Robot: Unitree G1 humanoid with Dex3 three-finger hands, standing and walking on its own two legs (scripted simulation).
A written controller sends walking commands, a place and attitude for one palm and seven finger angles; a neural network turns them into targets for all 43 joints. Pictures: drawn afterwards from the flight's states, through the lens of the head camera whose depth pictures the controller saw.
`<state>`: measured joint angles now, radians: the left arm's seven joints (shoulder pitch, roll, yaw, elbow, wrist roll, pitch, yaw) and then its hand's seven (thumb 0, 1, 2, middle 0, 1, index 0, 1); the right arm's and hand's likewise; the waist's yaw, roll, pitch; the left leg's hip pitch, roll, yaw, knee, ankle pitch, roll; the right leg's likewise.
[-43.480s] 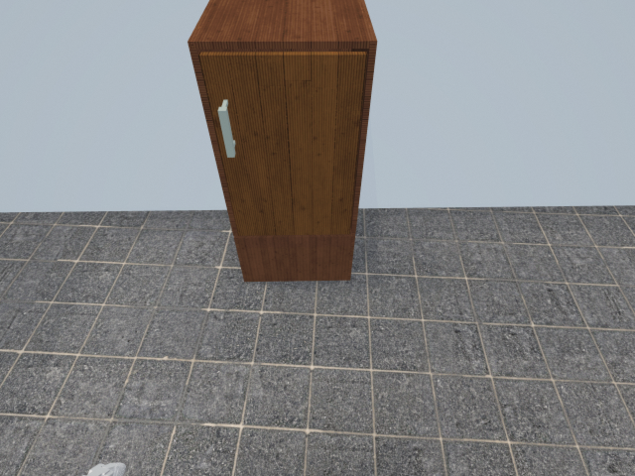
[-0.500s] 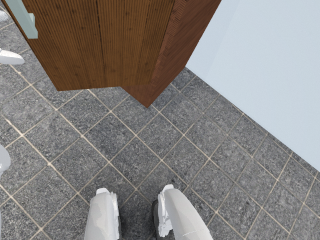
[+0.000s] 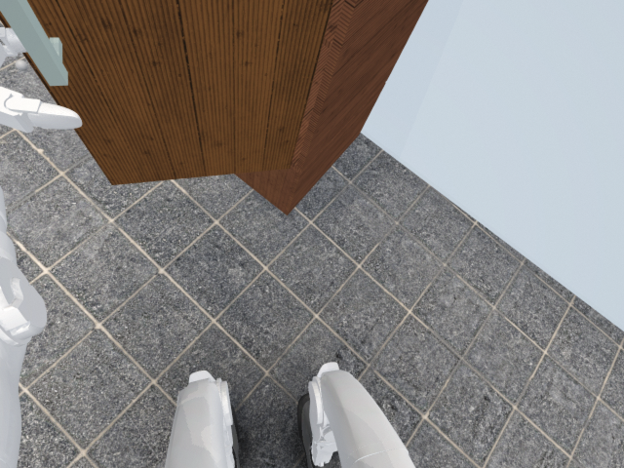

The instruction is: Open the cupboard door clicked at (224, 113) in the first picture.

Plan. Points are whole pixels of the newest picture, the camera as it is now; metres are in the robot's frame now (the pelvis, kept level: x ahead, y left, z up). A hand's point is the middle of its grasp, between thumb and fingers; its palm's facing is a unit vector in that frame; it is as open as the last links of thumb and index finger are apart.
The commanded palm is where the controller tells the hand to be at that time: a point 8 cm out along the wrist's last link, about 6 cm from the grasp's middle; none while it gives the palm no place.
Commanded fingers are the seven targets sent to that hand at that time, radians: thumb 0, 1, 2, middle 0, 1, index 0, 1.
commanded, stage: slide the fingers in behind the handle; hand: left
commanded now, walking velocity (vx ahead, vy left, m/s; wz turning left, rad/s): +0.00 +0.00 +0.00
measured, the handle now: (31, 18) +0.61 +0.25 +0.07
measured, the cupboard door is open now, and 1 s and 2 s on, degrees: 49 49 52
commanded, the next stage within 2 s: close the thumb around the handle in 0.86 s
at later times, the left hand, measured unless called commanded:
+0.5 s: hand (58, 67) +0.55 +0.22 +0.06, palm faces +0.10 -1.00 -0.01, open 14.0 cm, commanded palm +0.54 +0.24 +0.06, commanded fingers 0.00 -0.50 0.30 -0.30 -1.20 -0.30 -1.20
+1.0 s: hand (56, 65) +0.56 +0.23 +0.06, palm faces +0.10 -0.99 -0.02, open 14.0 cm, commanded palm +0.54 +0.25 +0.06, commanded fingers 0.00 -0.33 0.37 -0.31 -1.22 -0.31 -1.22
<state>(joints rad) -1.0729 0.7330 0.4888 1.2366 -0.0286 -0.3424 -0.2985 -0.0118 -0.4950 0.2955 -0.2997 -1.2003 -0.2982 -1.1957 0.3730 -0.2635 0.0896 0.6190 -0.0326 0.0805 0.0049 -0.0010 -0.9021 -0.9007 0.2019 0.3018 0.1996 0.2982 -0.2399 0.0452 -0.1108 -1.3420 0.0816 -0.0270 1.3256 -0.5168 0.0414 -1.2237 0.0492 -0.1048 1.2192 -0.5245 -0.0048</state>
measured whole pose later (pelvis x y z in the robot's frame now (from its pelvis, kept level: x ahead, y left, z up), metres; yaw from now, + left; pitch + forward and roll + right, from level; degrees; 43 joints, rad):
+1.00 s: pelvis +0.00 +0.00 +0.00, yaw +0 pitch +30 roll -6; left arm -1.06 0.65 0.46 1.24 -0.03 -0.38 -0.22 -0.01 -0.49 0.30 -0.30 -1.20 -0.30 -1.20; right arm 0.38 -0.26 0.07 0.64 -0.04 0.08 0.02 0.00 -0.90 -0.90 0.20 0.30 0.20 0.30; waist -0.23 0.05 -0.12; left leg -1.32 0.08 -0.02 1.31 -0.52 0.03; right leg -1.21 0.05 -0.10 1.22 -0.53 -0.01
